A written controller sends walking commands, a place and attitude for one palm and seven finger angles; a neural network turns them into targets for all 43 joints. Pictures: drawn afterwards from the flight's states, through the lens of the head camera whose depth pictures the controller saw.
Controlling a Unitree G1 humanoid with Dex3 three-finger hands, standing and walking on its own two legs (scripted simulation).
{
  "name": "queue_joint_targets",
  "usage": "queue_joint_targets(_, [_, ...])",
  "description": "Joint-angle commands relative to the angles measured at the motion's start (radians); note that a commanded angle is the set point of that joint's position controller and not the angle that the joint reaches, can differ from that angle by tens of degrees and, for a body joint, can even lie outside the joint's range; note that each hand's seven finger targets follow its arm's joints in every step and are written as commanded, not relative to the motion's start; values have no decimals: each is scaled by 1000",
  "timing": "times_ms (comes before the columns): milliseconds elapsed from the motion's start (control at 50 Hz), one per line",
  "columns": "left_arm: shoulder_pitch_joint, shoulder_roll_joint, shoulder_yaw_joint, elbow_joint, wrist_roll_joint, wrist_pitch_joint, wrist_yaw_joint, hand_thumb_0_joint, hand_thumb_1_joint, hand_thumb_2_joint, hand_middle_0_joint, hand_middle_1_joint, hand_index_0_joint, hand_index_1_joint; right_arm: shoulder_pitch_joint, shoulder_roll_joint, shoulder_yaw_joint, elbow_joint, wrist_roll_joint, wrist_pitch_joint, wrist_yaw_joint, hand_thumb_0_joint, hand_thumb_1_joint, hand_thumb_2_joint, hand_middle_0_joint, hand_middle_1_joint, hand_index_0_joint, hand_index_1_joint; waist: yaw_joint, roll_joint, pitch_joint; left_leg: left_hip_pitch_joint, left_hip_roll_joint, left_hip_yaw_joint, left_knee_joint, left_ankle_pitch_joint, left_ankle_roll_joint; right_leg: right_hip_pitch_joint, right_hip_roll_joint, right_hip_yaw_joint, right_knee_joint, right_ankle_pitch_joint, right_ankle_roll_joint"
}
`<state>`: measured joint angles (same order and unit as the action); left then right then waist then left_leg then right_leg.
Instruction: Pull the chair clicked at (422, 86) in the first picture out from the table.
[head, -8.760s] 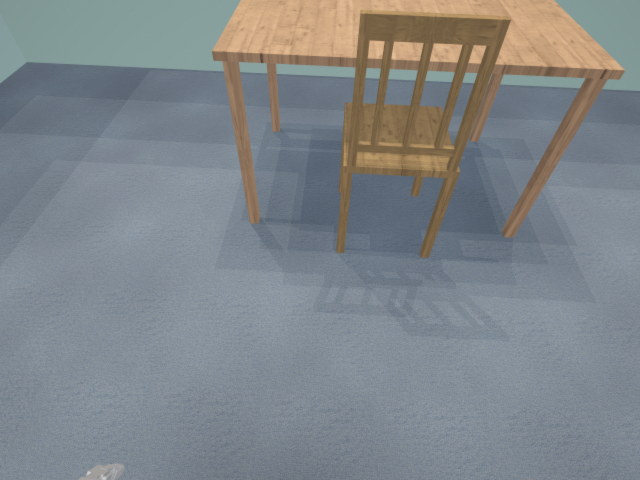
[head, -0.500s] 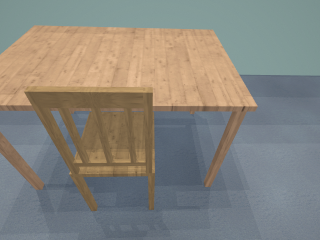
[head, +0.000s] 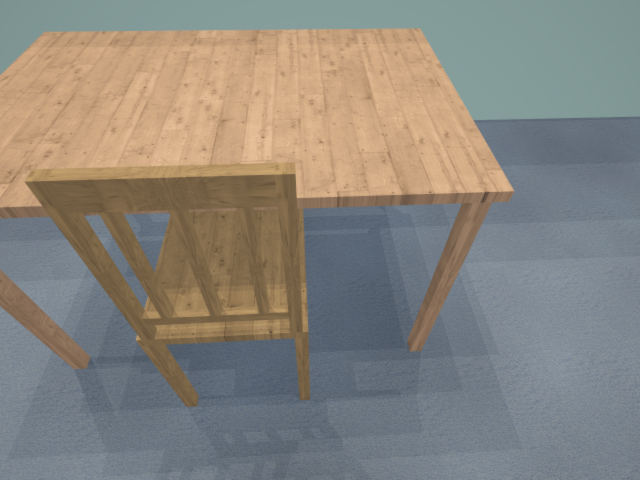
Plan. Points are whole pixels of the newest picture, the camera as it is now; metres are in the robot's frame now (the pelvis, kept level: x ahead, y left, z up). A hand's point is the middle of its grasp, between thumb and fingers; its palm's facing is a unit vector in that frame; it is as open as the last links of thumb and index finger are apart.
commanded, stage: look again from close up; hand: left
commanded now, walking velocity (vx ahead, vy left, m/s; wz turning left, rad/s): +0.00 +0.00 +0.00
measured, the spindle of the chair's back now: (199, 267) +0.46 +0.25 -0.08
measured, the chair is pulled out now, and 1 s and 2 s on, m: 0.00 0.00 0.00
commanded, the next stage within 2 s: raise the hand toward the chair's back in 0.90 s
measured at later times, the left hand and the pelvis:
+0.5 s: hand out of the picture +0.02 +0.17 -0.17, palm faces +0.00 -0.97 -0.24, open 7.4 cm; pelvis +0.00 -0.02 +0.00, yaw -1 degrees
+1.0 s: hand out of the picture +0.03 +0.18 -0.17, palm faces -0.01 -0.96 -0.26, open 7.4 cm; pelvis +0.00 -0.02 +0.00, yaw -1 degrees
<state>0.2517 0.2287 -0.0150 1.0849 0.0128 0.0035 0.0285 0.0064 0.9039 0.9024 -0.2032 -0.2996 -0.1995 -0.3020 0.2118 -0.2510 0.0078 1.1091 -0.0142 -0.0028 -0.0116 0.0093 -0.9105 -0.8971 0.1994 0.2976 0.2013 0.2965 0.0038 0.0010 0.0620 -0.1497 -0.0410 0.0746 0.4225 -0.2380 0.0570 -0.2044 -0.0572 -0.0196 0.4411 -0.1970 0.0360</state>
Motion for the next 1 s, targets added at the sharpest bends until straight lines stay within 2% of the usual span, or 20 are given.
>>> queue_joint_targets(0, [23, 139, 25, -29, 2, -25, 9, 0, 900, 900, -200, -300, -200, -300, 4, -125, -30, -34, 7, -24, -6, 0, -900, -900, 200, 300, 200, 300, -6, 11, -19, -38, 149, -129, -119, 64, -23, 21, -65, 70, -68, 64, -51])
queue_joint_targets(120, [31, 122, 23, -24, 2, -27, 11, 0, 900, 900, -200, -300, -200, -300, 25, -104, -28, -17, 7, -25, -6, 0, -900, -900, 200, 300, 200, 300, -5, 1, -35, -27, 151, -123, -115, 87, -24, 28, -64, 76, -71, 82, -53])
queue_joint_targets(240, [34, 103, 23, -20, 2, -28, 13, 0, 900, 900, -200, -300, -200, -300, 32, -86, -27, -8, 6, -22, -7, 0, -900, -900, 200, 300, 200, 300, -7, -1, 0, -37, 150, -118, -119, 62, -29, 1, -61, 81, -81, 59, -52])
queue_joint_targets(420, [44, 95, 27, -22, 2, -32, 14, 0, 900, 900, -200, -300, -200, -300, 50, -72, -28, 0, 7, -22, -7, 0, -900, -900, 200, 300, 200, 300, -8, -12, -15, -25, 150, -115, -114, 69, -29, 4, -58, 88, -89, 63, -55])
queue_joint_targets(640, [43, 110, 31, -22, 2, -35, 11, 0, 900, 900, -200, -300, -200, -300, 51, -84, -31, 3, 7, -18, -6, 0, -900, -900, 200, 300, 200, 300, -10, -6, -1, -30, 146, -116, -118, 19, -30, -17, -60, 102, -115, -1, -61])
queue_joint_targets(780, [34, 123, 34, -18, 2, -38, 9, 0, 900, 900, -200, -300, -200, -300, 41, -101, -32, 1, 6, -21, -7, 0, -900, -900, 200, 300, 200, 300, -10, 3, -15, -20, 152, -118, -121, 39, -31, -7, -60, 102, -115, 21, -64])
queue_joint_targets(960, [6, 148, 37, -20, 2, -38, 7, 0, 900, 900, -200, -300, -200, -300, 21, -127, -32, -5, 7, -24, -7, 0, -900, -900, 200, 300, 200, 300, -9, -2, -24, -9, 161, -121, -132, 74, -32, 13, -60, 100, -113, 65, -63])
queue_joint_targets(980, [97, 81, 20, 11, 4, -40, 45, 0, 900, 900, -200, -300, -200, -300, -17, -68, -21, -71, 14, -33, 2, 0, -900, -900, 200, 300, 200, 300, 20, -74, 2, -95, 178, -59, 51, 68, -56, 24, -106, 93, -78, 237, -42])
